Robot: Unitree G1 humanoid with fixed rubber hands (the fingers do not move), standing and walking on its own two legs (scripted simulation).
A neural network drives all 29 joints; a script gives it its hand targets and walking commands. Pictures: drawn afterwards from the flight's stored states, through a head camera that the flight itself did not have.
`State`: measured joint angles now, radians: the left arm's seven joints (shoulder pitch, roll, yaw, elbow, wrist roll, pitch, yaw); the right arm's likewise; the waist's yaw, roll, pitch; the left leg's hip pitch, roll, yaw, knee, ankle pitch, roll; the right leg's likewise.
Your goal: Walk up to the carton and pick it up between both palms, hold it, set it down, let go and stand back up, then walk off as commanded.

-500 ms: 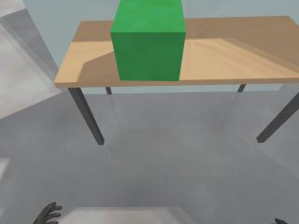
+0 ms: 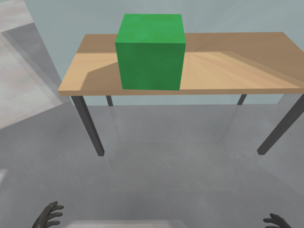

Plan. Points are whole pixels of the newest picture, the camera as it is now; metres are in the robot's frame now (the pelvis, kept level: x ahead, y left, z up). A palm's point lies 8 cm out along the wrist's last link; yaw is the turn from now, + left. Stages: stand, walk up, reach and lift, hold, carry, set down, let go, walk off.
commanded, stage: stand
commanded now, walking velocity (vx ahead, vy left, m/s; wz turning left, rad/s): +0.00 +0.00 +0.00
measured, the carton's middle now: (151, 51) +0.82 +0.02 +0.02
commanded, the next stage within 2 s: none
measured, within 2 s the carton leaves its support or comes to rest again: neither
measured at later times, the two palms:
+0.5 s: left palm out of the picture +0.12 +0.32 -0.08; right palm out of the picture +0.09 -0.32 -0.08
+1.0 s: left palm out of the picture +0.12 +0.32 -0.08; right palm out of the picture +0.09 -0.32 -0.08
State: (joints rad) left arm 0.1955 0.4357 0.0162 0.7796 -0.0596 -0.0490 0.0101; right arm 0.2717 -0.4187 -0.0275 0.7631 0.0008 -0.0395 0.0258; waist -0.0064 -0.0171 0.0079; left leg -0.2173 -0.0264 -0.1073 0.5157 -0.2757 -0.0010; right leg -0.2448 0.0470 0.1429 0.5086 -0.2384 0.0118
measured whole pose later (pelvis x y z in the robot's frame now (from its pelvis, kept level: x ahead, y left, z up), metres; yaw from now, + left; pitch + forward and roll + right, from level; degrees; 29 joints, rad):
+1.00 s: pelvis +0.00 +0.00 +0.00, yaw +0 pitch -1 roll +0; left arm 0.14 0.44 0.02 0.86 -0.06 -0.03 0.01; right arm 0.27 -0.42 -0.01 0.76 0.00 -0.04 0.01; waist -0.01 -0.02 0.03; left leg -0.21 -0.03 -0.11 0.48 -0.25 -0.01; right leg -0.24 0.04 0.14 0.49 -0.23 0.01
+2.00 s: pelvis +0.00 +0.00 +0.00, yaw +0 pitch -1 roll +0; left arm 0.14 0.44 0.02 0.87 -0.06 -0.03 0.01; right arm 0.27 -0.42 -0.01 0.76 0.00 -0.04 0.01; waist -0.01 -0.01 0.03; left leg -0.21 -0.03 -0.11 0.47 -0.25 -0.01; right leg -0.24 0.04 0.14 0.49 -0.22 0.01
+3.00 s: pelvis +0.00 +0.00 +0.00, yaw +0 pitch -1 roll +0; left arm 0.14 0.44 0.02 0.89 -0.06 -0.03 0.01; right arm 0.27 -0.42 -0.01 0.78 0.00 -0.04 0.01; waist -0.01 0.00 0.02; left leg -0.21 -0.03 -0.11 0.46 -0.24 -0.01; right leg -0.24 0.04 0.14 0.48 -0.21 0.01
